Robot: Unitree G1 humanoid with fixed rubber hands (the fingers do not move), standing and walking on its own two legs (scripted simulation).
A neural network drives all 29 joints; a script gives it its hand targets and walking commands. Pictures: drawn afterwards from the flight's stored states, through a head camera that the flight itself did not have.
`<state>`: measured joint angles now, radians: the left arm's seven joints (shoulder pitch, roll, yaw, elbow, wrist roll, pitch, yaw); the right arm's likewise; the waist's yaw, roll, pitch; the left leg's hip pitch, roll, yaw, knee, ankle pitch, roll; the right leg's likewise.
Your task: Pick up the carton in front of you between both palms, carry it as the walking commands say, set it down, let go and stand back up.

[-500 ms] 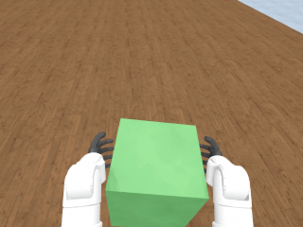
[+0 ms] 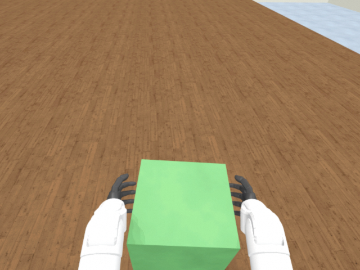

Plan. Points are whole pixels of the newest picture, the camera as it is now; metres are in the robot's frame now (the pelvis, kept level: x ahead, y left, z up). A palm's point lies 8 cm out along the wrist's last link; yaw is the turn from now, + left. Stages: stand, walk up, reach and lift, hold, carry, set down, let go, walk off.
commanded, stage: carry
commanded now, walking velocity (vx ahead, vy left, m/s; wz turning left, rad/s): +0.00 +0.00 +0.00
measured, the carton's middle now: (179, 222) +0.29 +0.00 -0.05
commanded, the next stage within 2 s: hold in 0.50 s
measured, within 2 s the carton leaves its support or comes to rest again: neither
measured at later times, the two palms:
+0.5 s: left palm (115, 212) +0.26 +0.15 +0.04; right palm (250, 212) +0.27 -0.15 +0.04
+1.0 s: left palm (121, 213) +0.25 +0.13 +0.05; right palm (265, 226) +0.23 -0.17 +0.05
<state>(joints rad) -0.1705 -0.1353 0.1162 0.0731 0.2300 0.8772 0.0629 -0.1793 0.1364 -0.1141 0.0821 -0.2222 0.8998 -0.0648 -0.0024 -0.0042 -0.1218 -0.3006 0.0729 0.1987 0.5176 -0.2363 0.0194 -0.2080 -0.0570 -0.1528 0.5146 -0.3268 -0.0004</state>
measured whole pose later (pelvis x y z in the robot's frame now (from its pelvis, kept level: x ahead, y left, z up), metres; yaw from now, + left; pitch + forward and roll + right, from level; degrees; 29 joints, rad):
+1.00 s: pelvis -0.04 +0.01 +0.01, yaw -6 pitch -9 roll +0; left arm -0.27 -0.15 0.23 0.26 0.30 0.73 0.00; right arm -0.29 0.16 -0.25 0.31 -0.29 0.70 0.01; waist 0.01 -0.02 0.03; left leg -0.10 -0.02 -0.01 0.40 -0.15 0.01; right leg -0.06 0.02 0.05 0.42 -0.21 0.00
